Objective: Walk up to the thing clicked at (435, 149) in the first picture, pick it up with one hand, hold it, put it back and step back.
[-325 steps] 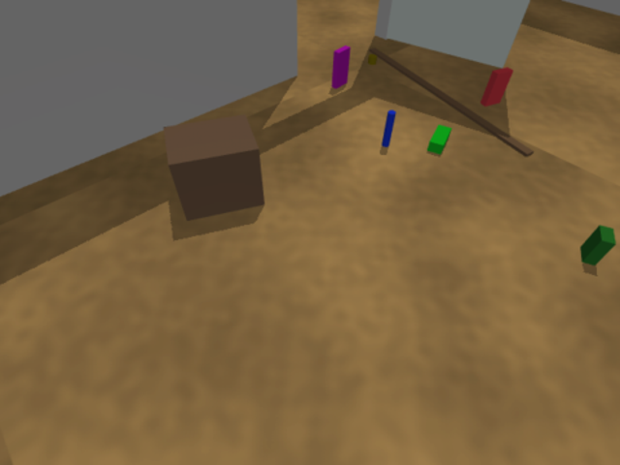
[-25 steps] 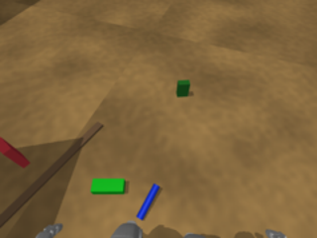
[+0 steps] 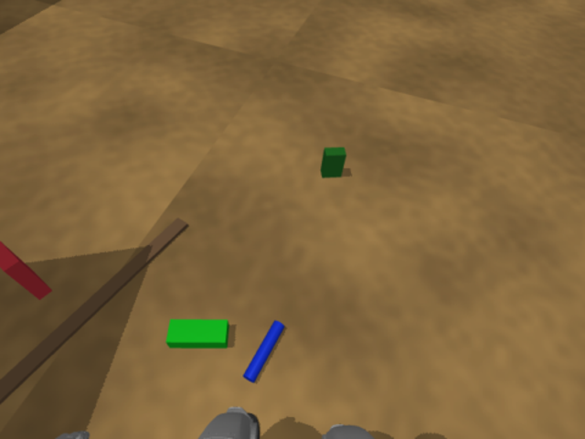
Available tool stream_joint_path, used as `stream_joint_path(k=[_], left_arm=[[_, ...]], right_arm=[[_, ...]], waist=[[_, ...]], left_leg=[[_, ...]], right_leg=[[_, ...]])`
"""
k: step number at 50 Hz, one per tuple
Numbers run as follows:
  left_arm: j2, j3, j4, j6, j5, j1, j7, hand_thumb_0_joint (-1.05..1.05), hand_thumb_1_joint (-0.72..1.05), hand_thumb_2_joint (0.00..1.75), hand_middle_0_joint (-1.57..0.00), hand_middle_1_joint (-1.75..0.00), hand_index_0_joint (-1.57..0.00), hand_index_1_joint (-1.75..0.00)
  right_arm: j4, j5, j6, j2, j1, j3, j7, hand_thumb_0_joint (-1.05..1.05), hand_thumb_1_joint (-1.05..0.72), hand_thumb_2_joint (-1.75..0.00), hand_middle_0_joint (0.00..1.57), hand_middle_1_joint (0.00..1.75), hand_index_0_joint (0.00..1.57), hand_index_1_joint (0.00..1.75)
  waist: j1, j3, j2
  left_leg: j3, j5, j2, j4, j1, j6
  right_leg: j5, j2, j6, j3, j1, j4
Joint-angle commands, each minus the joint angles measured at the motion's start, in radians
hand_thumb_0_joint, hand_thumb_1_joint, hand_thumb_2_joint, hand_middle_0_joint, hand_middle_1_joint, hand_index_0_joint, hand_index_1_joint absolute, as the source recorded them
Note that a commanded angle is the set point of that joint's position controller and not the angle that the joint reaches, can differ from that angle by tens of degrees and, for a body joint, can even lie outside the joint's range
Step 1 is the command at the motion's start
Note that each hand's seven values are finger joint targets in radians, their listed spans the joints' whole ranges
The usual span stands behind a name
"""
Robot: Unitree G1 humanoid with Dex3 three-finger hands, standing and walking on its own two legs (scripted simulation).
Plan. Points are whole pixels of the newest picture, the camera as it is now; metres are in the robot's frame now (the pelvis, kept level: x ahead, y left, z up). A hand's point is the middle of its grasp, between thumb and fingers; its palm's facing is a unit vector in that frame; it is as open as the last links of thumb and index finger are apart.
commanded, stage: walk up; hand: left
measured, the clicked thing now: (198, 333) +0.50 +0.28 -0.72
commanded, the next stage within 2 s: stand in 1.78 s
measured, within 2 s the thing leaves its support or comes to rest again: neither
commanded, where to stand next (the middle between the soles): +0.12 -0.02 m, yaw +2 degrees
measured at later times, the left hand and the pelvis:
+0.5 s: hand out of the picture +0.07 +0.23 -0.14, palm faces -0.02 -0.94 -0.35, open 7.4 cm; pelvis +0.00 -0.03 +0.02, yaw -1 degrees
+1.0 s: hand out of the picture +0.14 +0.22 -0.12, palm faces +0.02 -0.93 -0.36, open 7.4 cm; pelvis +0.03 -0.04 +0.02, yaw +2 degrees
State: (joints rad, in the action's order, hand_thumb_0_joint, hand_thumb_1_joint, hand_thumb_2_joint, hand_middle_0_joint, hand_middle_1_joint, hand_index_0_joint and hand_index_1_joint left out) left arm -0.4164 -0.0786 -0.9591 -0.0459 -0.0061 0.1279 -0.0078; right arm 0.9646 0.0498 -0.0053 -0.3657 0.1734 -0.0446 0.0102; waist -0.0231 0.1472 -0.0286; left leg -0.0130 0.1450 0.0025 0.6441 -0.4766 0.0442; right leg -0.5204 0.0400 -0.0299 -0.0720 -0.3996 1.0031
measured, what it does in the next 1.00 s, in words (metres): steps on the spot: right foot, then left foot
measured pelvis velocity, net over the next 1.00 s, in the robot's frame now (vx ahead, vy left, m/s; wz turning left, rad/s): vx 0.03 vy -0.04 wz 0.03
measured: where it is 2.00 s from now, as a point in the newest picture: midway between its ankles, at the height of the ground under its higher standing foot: outside the picture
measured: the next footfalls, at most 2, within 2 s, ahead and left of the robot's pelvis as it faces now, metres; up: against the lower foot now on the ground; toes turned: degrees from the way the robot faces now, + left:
right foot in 0.10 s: -0.01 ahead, -0.14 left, +0.00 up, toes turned -2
left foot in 0.32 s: +0.08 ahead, +0.09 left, +0.00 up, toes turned -1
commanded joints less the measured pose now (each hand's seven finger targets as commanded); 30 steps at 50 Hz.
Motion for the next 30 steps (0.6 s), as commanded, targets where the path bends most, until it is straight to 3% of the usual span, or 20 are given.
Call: stream_joint_path(k=[1, 3, 5, 6, 7, 8, 9, 11, 13, 15, 17, 18, 19, 20, 21, 24, 27, 28, 29, 30], left_arm=[[-0.151, -0.048, 0.0, 0.02, -0.002, 0.182, 0.006, 0.0, 0.9, 0.9, -0.2, -0.3, -0.2, -0.3], [-0.144, -0.047, -0.017, 0.028, -0.006, 0.217, 0.005, 0.0, 0.9, 0.9, -0.2, -0.3, -0.2, -0.3], [-0.137, -0.048, -0.053, 0.042, -0.02, 0.265, 0.011, 0.0, 0.9, 0.9, -0.2, -0.3, -0.2, -0.3], [-0.161, -0.051, -0.045, 0.053, -0.034, 0.259, 0.015, 0.0, 0.9, 0.9, -0.2, -0.3, -0.2, -0.3], [-0.2, -0.061, -0.014, 0.06, -0.051, 0.205, 0.02, 0.0, 0.9, 0.9, -0.2, -0.3, -0.2, -0.3], [-0.264, -0.069, 0.032, 0.057, -0.052, 0.093, 0.025, 0.0, 0.9, 0.9, -0.2, -0.3, -0.2, -0.3], [-0.255, -0.06, 0.065, 0.064, -0.045, 0.003, 0.024, 0.0, 0.9, 0.9, -0.2, -0.3, -0.2, -0.3], [-0.166, -0.031, 0.069, 0.092, -0.032, -0.061, 0.027, 0.0, 0.9, 0.9, -0.2, -0.3, -0.2, -0.3], [-0.165, -0.032, 0.04, 0.103, -0.03, 0.01, 0.024, 0.0, 0.9, 0.9, -0.2, -0.3, -0.2, -0.3], [-0.189, -0.032, 0.033, 0.097, -0.024, 0.079, 0.015, 0.0, 0.9, 0.9, -0.2, -0.3, -0.2, -0.3], [-0.163, -0.019, 0.038, 0.09, -0.015, 0.117, 0.015, 0.0, 0.9, 0.9, -0.2, -0.3, -0.2, -0.3], [-0.138, -0.01, 0.053, 0.09, -0.008, 0.137, 0.017, 0.0, 0.9, 0.9, -0.2, -0.3, -0.2, -0.3], [-0.119, -0.015, 0.042, 0.086, 0.005, 0.141, 0.02, 0.0, 0.9, 0.9, -0.2, -0.3, -0.2, -0.3], [-0.155, -0.026, 0.034, 0.08, -0.004, 0.118, 0.025, 0.0, 0.9, 0.9, -0.2, -0.3, -0.2, -0.3], [-0.166, -0.024, 0.047, 0.081, -0.008, 0.101, 0.023, 0.0, 0.9, 0.9, -0.2, -0.3, -0.2, -0.3], [-0.156, -0.024, 0.053, 0.086, -0.009, 0.145, 0.006, 0.0, 0.9, 0.9, -0.2, -0.3, -0.2, -0.3], [-0.111, -0.016, 0.006, 0.102, -0.011, 0.185, 0.014, 0.0, 0.9, 0.9, -0.2, -0.3, -0.2, -0.3], [-0.133, -0.021, 0.001, 0.107, -0.02, 0.176, 0.022, 0.0, 0.9, 0.9, -0.2, -0.3, -0.2, -0.3], [-0.176, -0.029, 0.008, 0.113, -0.033, 0.156, 0.031, 0.0, 0.9, 0.9, -0.2, -0.3, -0.2, -0.3], [-0.238, -0.036, 0.022, 0.119, -0.033, 0.122, 0.038, 0.0, 0.9, 0.9, -0.2, -0.3, -0.2, -0.3]], right_arm=[[-0.099, 0.001, 0.025, -0.281, -0.036, -0.084, -0.019, 0.0, -0.9, -0.9, 0.2, 0.3, 0.2, 0.3], [-0.098, 0.006, 0.009, -0.289, -0.028, -0.086, -0.014, 0.0, -0.9, -0.9, 0.2, 0.3, 0.2, 0.3], [-0.093, -0.003, -0.011, -0.262, -0.019, -0.081, -0.014, 0.0, -0.9, -0.9, 0.2, 0.3, 0.2, 0.3], [-0.094, -0.015, -0.018, -0.213, -0.012, -0.068, -0.014, 0.0, -0.9, -0.9, 0.2, 0.3, 0.2, 0.3], [-0.102, -0.028, -0.015, -0.152, -0.02, -0.049, -0.011, 0.0, -0.9, -0.9, 0.2, 0.3, 0.2, 0.3], [-0.1, -0.023, -0.009, -0.193, -0.078, -0.063, -0.018, 0.0, -0.9, -0.9, 0.2, 0.3, 0.2, 0.3], [-0.078, -0.024, -0.002, -0.231, -0.053, -0.078, -0.016, 0.0, -0.9, -0.9, 0.2, 0.3, 0.2, 0.3], [-0.042, -0.042, 0.017, -0.181, 0.003, -0.061, 0.001, 0.0, -0.9, -0.9, 0.2, 0.3, 0.2, 0.3], [-0.042, -0.041, 0.028, -0.147, 0.001, -0.038, 0.0, 0.0, -0.9, -0.9, 0.2, 0.3, 0.2, 0.3], [-0.051, -0.041, 0.044, -0.157, -0.027, -0.03, -0.002, 0.0, -0.9, -0.9, 0.2, 0.3, 0.2, 0.3], [-0.04, -0.036, 0.065, -0.203, 0.022, -0.047, -0.016, 0.0, -0.9, -0.9, 0.2, 0.3, 0.2, 0.3], [-0.031, -0.03, 0.073, -0.255, 0.07, -0.064, -0.021, 0.0, -0.9, -0.9, 0.2, 0.3, 0.2, 0.3], [-0.028, -0.033, 0.072, -0.311, 0.092, -0.075, -0.02, 0.0, -0.9, -0.9, 0.2, 0.3, 0.2, 0.3], [-0.031, -0.041, 0.067, -0.323, 0.099, -0.085, -0.015, 0.0, -0.9, -0.9, 0.2, 0.3, 0.2, 0.3], [-0.035, -0.037, 0.063, -0.321, 0.077, -0.083, -0.015, 0.0, -0.9, -0.9, 0.2, 0.3, 0.2, 0.3], [-0.064, -0.024, 0.055, -0.3, 0.007, -0.075, -0.014, 0.0, -0.9, -0.9, 0.2, 0.3, 0.2, 0.3], [-0.077, -0.042, 0.038, -0.202, -0.101, -0.03, -0.006, 0.0, -0.9, -0.9, 0.2, 0.3, 0.2, 0.3], [-0.078, -0.053, 0.032, -0.172, -0.103, -0.018, -0.004, 0.0, -0.9, -0.9, 0.2, 0.3, 0.2, 0.3], [-0.08, -0.059, 0.027, -0.147, -0.091, -0.009, -0.003, 0.0, -0.9, -0.9, 0.2, 0.3, 0.2, 0.3], [-0.072, -0.056, 0.02, -0.126, -0.082, -0.004, -0.005, 0.0, -0.9, -0.9, 0.2, 0.3, 0.2, 0.3]], waist=[[0.04, -0.271, 0.214], [0.038, -0.259, 0.24], [0.049, -0.217, 0.19], [0.044, -0.193, 0.094], [0.041, -0.137, -0.067], [0.061, -0.033, -0.119], [0.018, 0.035, -0.083], [-0.031, 0.005, -0.035], [-0.009, -0.058, -0.121], [0.022, -0.089, -0.136], [0.013, -0.133, -0.085], [0.001, -0.194, 0.025], [0.001, -0.232, 0.124], [-0.006, -0.207, 0.142], [-0.006, -0.192, 0.152], [0.021, -0.136, 0.188], [0.073, -0.153, 0.183], [0.076, -0.162, 0.138], [0.072, -0.158, 0.049], [0.063, -0.129, -0.035]], left_leg=[[0.367, 0.528, -0.238, -0.34, 0.25, 0.099], [0.328, 0.509, -0.232, -0.351, 0.212, 0.09], [0.227, 0.44, -0.161, -0.265, 0.143, 0.03], [0.157, 0.384, -0.102, -0.156, 0.081, -0.02], [0.092, 0.35, 0.004, 0.007, -0.08, -0.071], [0.104, 0.312, 0.005, 0.137, -0.049, -0.066], [0.125, 0.245, -0.037, 0.17, 0.084, -0.06], [0.109, 0.14, -0.008, 0.07, 0.155, -0.047], [0.041, 0.101, 0.009, 0.0, 0.157, -0.028], [-0.007, 0.055, 0.018, -0.157, 0.216, -0.022], [0.077, -0.064, -0.034, -0.198, 0.356, 0.012], [0.227, -0.185, -0.139, -0.182, 0.5, 0.068], [0.462, -0.136, -0.283, -0.196, 0.535, 0.199], [0.544, 0.003, -0.344, -0.276, 0.447, 0.249], [0.531, 0.12, -0.346, -0.319, 0.392, 0.254], [0.389, 0.307, -0.256, -0.322, 0.252, 0.173], [0.183, 0.112, -0.116, -0.181, 0.1, 0.042], [0.149, 0.083, -0.089, -0.115, 0.053, 0.006], [0.12, 0.109, -0.033, -0.032, -0.01, -0.027], [0.102, 0.244, 0.027, 0.048, -0.003, -0.049]], right_leg=[[-0.106, -0.033, -0.006, 0.038, 0.038, -0.213], [-0.088, -0.021, -0.007, 0.095, 0.132, -0.365], [0.121, 0.001, -0.012, 0.119, 0.276, -0.628], [0.097, -0.048, -0.031, 0.012, 0.312, -0.707], [-0.108, -0.213, -0.091, -0.285, 0.301, -0.753], [-0.376, -0.37, -0.166, -0.427, 0.023, -0.82], [-0.407, -0.38, -0.171, -0.402, -0.144, -0.826], [-0.006, -0.246, -0.105, -0.152, -0.013, -0.757], [0.38, -0.222, -0.082, -0.075, 0.134, -0.685], [0.562, -0.208, -0.065, -0.03, 0.204, -0.573], [0.62, -0.174, -0.028, 0.019, 0.173, -0.423], [0.518, -0.119, -0.005, 0.062, 0.051, -0.292], [0.24, -0.033, 0.019, 0.114, -0.052, -0.181], [-0.045, -0.058, -0.003, 0.062, -0.031, -0.172], [-0.083, -0.076, -0.012, 0.031, -0.033, -0.155], [-0.031, -0.099, -0.017, 0.041, 0.002, -0.233], [0.303, -0.057, 0.0, 0.092, 0.261, -0.552], [0.344, -0.083, -0.012, 0.036, 0.313, -0.572], [0.306, -0.177, -0.049, -0.115, 0.325, -0.625], [0.133, -0.343, -0.103, -0.32, 0.225, -0.75]])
